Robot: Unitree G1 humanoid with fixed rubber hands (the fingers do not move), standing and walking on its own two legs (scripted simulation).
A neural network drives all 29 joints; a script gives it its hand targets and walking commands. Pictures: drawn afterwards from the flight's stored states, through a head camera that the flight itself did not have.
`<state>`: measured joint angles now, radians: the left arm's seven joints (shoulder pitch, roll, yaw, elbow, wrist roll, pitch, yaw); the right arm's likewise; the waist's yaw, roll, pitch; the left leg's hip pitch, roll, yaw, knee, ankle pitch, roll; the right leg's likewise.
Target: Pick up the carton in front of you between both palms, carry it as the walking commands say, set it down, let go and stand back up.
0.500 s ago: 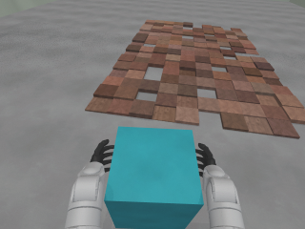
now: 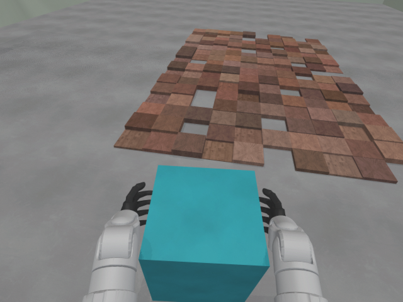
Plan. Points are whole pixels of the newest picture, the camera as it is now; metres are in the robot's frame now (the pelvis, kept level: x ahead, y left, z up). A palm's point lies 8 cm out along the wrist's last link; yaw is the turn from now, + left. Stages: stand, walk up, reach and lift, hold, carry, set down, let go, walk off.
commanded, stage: hold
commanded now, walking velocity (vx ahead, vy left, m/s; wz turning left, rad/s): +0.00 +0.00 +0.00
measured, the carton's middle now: (201, 237) +0.29 +0.00 -0.02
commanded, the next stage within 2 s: carry in 0.40 s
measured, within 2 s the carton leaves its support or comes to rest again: neither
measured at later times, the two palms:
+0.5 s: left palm (129, 216) +0.29 +0.15 +0.06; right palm (275, 220) +0.29 -0.15 +0.06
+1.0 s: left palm (141, 162) +0.42 +0.15 +0.09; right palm (268, 172) +0.41 -0.15 +0.08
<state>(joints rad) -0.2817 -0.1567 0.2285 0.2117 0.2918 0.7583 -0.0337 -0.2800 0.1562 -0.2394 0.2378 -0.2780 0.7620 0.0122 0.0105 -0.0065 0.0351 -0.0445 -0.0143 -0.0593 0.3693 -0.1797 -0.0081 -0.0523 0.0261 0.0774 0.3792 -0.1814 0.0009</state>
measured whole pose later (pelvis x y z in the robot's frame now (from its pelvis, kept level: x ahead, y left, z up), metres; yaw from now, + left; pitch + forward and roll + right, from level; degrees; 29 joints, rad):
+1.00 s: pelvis +0.18 +0.01 +0.00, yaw -1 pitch +6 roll -1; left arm 0.03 -0.13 0.06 -0.48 0.04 1.19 0.13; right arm 0.02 0.13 -0.05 -0.45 -0.03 1.20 -0.14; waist -0.04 0.03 -0.19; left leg -0.16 0.04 0.13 0.38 -0.33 0.02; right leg -0.51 -0.03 -0.11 0.91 -0.46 -0.01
